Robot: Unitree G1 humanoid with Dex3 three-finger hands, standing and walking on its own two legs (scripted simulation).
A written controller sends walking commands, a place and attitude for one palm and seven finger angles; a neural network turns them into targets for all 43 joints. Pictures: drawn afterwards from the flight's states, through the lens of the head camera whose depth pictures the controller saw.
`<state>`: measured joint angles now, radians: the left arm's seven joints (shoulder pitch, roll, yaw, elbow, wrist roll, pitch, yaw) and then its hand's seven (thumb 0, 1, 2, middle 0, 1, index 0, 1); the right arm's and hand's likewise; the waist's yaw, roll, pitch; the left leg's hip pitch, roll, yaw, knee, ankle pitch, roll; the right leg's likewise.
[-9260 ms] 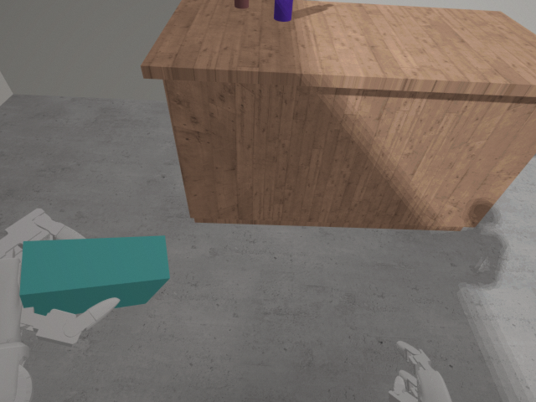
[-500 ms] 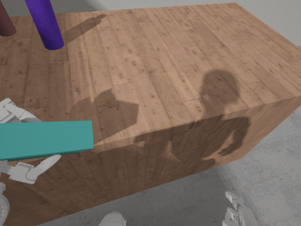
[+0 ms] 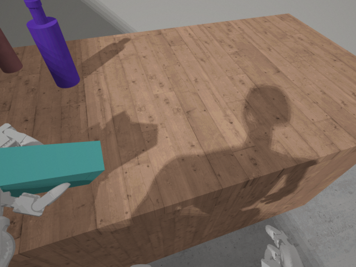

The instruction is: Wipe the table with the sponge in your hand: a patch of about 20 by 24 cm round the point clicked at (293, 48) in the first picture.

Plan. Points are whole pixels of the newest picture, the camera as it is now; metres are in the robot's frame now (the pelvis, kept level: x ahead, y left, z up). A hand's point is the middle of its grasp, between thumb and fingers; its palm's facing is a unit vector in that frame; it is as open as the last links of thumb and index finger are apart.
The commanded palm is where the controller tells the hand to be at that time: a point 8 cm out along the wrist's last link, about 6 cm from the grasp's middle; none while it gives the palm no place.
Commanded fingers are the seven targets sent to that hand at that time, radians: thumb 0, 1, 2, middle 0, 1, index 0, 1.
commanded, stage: come to a stop and stand still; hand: left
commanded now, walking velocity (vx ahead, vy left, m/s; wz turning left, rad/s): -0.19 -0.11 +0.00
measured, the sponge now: (68, 168) +0.24 +0.22 +0.15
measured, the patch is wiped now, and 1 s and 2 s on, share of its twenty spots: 0.00 0.00 0.00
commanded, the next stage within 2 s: look again from close up in 1.44 s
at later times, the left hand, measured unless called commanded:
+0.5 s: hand (41, 173) +0.22 +0.25 +0.16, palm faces +0.46 -0.83 -0.32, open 9.4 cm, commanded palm +0.17 +0.27 +0.19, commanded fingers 0.00 0.10 1.30 -1.20 -1.60 -1.20 -1.60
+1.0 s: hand (6, 163) +0.22 +0.30 +0.17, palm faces +0.40 -0.84 -0.37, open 9.4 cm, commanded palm +0.16 +0.32 +0.19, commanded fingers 0.00 0.10 1.30 -1.20 -1.60 -1.20 -1.60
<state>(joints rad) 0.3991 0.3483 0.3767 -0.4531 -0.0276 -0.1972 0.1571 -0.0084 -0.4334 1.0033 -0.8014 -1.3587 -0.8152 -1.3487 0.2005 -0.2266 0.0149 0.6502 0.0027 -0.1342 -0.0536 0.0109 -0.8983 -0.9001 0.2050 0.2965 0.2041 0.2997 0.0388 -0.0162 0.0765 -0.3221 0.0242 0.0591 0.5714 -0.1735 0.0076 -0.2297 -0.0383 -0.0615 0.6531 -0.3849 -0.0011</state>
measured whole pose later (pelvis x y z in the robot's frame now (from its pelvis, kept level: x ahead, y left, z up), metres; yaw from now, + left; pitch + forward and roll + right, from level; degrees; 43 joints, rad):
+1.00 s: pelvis +0.00 +0.04 +0.01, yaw +0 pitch +0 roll -1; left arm 0.37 0.39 0.38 -0.46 -0.02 -0.23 0.10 -0.01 -0.43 1.01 -0.80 -1.36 -0.81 -1.35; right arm 0.23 -0.17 0.03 0.60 0.01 -0.15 -0.04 0.01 -0.90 -0.90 0.20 0.30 0.20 0.30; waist 0.05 -0.06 0.08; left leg -0.29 -0.03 0.04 0.48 -0.18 0.06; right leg -0.20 -0.02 -0.01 0.45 -0.25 0.01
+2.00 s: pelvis +0.02 +0.03 +0.02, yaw +0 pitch +0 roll -2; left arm 0.45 0.37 0.34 -0.48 -0.03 -0.17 0.11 -0.01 -0.43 1.01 -0.80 -1.37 -0.81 -1.36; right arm 0.18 -0.19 0.02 0.58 0.02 -0.11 -0.06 0.01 -0.90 -0.90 0.20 0.30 0.20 0.30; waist 0.02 -0.01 0.07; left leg -0.25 -0.01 0.02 0.44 -0.19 0.04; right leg -0.13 0.01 -0.02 0.36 -0.22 0.01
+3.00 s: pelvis -0.06 -0.04 +0.00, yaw -2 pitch +0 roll -3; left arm 0.58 0.43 0.42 -0.67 -0.07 -0.21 0.07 -0.01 -0.43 1.01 -0.79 -1.37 -0.80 -1.37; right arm 0.22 -0.20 -0.01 0.59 0.00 -0.14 -0.04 0.01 -0.90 -0.90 0.21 0.30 0.21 0.30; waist 0.00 0.02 0.07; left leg -0.39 0.07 -0.04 0.64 -0.25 -0.01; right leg -0.24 0.04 -0.04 0.56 -0.33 -0.01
